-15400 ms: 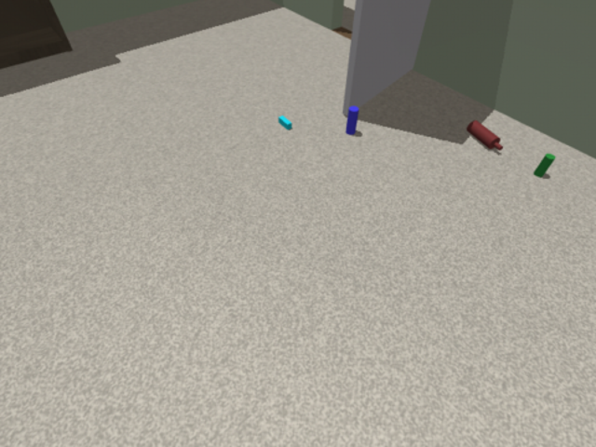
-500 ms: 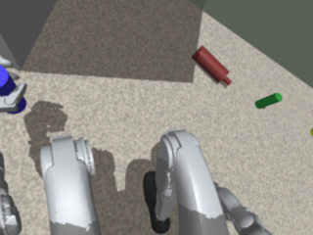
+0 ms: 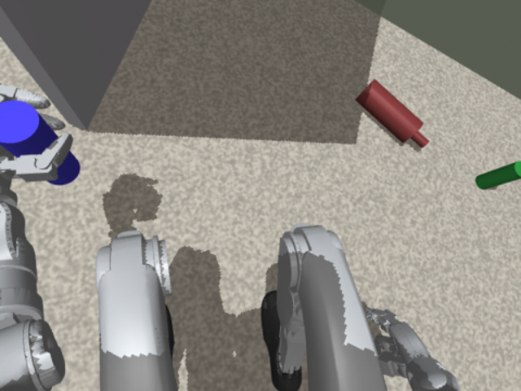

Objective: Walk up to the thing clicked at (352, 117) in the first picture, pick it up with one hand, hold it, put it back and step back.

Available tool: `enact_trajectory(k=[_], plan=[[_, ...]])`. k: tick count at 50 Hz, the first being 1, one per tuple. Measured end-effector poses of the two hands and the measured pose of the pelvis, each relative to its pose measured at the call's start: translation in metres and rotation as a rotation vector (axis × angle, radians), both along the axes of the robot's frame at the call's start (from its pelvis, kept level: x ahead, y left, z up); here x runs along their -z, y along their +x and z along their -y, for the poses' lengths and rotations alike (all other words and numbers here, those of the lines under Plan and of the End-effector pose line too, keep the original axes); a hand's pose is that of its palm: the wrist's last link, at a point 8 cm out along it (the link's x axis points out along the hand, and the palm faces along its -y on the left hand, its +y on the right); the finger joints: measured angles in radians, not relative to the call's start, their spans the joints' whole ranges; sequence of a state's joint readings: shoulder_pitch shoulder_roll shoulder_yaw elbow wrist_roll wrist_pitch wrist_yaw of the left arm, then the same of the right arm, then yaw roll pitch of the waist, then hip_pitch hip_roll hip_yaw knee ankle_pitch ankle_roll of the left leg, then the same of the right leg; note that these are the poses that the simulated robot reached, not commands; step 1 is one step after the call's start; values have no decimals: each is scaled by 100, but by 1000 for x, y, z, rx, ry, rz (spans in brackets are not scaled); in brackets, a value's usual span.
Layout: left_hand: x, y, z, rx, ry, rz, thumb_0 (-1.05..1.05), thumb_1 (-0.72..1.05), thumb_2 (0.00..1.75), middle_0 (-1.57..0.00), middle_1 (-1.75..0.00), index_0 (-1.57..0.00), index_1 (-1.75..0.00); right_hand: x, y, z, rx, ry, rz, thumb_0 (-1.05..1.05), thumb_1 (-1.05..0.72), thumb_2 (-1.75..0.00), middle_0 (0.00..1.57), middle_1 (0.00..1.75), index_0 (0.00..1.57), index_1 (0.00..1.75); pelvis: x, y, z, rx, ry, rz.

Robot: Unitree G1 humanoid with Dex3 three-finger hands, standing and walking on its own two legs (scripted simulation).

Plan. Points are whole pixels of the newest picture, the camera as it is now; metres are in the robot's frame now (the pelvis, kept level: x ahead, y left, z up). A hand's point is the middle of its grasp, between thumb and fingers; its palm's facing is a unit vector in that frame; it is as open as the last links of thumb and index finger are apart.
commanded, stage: settle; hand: left
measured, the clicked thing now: (40, 149) +0.44 +0.30 -0.07
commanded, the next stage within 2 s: lift in 0.64 s
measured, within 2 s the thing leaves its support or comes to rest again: neither
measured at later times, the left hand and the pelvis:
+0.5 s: hand (26, 128) +0.43 +0.28 +0.01, palm faces +0.24 -0.97 -0.05, open 7.6 cm; pelvis +0.00 +0.00 +0.02, yaw +2 degrees
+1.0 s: hand (27, 120) +0.43 +0.27 +0.03, palm faces +0.21 -0.98 -0.05, open 7.6 cm; pelvis +0.00 +0.00 +0.04, yaw +3 degrees
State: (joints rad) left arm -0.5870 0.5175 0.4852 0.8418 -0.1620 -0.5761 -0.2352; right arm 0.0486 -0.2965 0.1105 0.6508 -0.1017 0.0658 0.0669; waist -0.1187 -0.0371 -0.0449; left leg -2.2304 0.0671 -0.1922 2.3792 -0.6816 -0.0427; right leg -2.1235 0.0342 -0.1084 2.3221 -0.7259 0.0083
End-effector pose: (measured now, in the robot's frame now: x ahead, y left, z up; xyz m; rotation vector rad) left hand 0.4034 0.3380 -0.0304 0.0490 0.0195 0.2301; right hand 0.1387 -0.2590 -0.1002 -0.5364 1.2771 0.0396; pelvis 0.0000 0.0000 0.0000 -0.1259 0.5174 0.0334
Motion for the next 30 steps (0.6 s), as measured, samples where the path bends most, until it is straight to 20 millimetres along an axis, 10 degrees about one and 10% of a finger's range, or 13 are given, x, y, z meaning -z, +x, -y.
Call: enact_trajectory(k=[30], plan=[[-41,-3,11,1,6,-11,5,-9,108,-88,-105,-86,-106,-19,-14,-1,59,26,26,1,-89,-89,20,30,20,30,-26,-6,1,-24,26,-16]])
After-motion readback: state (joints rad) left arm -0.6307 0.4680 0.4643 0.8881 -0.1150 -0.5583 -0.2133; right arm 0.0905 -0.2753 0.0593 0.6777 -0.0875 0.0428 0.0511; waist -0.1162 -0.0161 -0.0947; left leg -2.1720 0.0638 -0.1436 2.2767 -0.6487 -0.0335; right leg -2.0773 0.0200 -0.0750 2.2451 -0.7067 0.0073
